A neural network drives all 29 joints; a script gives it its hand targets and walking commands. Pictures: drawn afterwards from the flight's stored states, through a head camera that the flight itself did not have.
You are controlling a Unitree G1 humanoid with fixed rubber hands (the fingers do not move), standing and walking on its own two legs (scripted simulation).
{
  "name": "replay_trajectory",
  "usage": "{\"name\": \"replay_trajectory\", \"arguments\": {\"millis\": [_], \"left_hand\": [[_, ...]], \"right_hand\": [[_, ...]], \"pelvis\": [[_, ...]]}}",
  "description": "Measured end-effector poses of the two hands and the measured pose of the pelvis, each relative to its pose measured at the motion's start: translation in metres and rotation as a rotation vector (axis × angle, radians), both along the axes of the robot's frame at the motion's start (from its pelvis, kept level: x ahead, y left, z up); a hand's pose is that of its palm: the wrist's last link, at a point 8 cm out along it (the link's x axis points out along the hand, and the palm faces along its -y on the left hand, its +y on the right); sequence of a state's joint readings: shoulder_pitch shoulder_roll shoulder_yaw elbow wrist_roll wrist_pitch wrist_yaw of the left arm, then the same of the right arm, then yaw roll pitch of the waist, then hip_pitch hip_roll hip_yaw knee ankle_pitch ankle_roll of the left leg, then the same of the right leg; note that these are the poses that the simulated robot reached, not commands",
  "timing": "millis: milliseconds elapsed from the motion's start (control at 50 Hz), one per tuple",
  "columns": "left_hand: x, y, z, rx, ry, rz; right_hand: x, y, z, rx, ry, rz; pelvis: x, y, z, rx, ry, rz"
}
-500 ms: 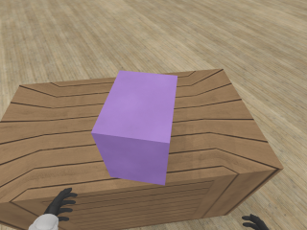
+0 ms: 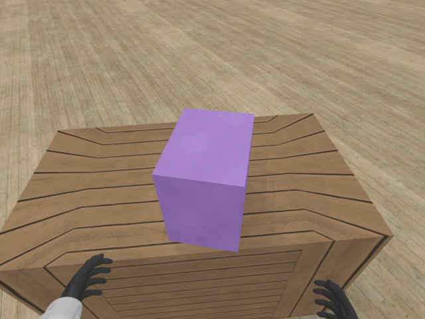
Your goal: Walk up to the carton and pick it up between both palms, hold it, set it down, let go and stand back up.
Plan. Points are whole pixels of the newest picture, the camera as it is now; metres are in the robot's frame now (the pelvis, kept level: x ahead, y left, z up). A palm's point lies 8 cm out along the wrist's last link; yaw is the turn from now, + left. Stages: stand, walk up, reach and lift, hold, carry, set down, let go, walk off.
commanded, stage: reach and lift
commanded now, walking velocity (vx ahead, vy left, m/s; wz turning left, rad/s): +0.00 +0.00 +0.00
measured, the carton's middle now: (210, 178) +0.46 +0.05 -0.01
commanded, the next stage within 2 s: none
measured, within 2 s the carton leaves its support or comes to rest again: neither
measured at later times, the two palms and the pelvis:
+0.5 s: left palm (66, 301) +0.17 +0.28 +0.00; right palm (321, 313) +0.17 -0.15 -0.02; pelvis +0.01 +0.02 +0.01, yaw +1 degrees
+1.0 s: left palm (73, 278) +0.19 +0.27 +0.03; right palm (315, 274) +0.22 -0.14 +0.01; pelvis +0.01 +0.01 +0.01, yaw +1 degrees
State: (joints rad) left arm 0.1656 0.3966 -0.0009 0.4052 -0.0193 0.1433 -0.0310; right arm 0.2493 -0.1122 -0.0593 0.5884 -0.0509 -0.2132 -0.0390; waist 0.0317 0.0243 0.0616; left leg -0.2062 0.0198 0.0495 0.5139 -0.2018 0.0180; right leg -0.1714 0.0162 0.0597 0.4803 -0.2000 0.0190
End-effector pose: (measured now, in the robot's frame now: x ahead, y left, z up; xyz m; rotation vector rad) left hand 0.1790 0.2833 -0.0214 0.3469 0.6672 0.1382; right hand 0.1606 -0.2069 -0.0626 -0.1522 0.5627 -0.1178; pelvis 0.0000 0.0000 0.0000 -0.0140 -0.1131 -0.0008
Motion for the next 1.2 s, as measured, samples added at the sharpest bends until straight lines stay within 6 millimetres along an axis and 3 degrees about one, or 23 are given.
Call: {"name": "replay_trajectory", "arguments": {"millis": [100, 220, 300, 500, 640, 720, 940, 1080, 1200], "left_hand": [[0.002, -0.012, 0.009, -0.068, -0.043, -0.042], [0.003, -0.014, -0.008, -0.191, -0.068, -0.042], [-0.002, -0.005, -0.011, -0.202, -0.087, -0.020], [-0.013, 0.001, 0.019, -0.175, -0.234, -0.044], [-0.008, -0.007, 0.034, -0.209, -0.306, -0.087], [-0.008, -0.011, 0.036, -0.230, -0.321, -0.098], [0.003, -0.009, 0.045, -0.228, -0.365, -0.086], [0.036, -0.014, 0.051, -0.257, -0.374, -0.083], [0.067, -0.021, 0.062, -0.272, -0.388, -0.121]], "right_hand": [[0.004, 0.000, 0.019, 0.013, -0.090, -0.074], [0.006, 0.011, 0.050, -0.054, -0.128, -0.086], [0.010, 0.025, 0.049, -0.054, -0.089, -0.050], [0.011, 0.057, 0.047, 0.077, -0.184, -0.089], [0.000, 0.052, 0.045, 0.092, -0.204, -0.153], [0.001, 0.047, 0.053, 0.086, -0.244, -0.172], [0.047, 0.061, 0.071, 0.113, -0.278, -0.099], [0.082, 0.064, 0.079, 0.123, -0.288, -0.114], [0.098, 0.064, 0.081, 0.137, -0.294, -0.147]], "pelvis": [[-0.003, -0.005, 0.002, 0.014, -0.003, 0.005], [-0.003, 0.000, 0.003, 0.002, 0.022, 0.005], [-0.003, 0.010, 0.004, -0.018, 0.017, 0.009], [0.009, 0.020, 0.005, -0.030, 0.033, 0.009], [0.007, 0.017, 0.005, -0.027, 0.030, 0.009], [0.004, 0.015, 0.005, -0.025, 0.026, 0.009], [0.006, 0.014, 0.005, -0.027, 0.029, 0.008], [0.018, 0.013, 0.005, -0.029, 0.045, 0.007], [0.029, 0.015, 0.005, -0.033, 0.060, 0.006]]}}
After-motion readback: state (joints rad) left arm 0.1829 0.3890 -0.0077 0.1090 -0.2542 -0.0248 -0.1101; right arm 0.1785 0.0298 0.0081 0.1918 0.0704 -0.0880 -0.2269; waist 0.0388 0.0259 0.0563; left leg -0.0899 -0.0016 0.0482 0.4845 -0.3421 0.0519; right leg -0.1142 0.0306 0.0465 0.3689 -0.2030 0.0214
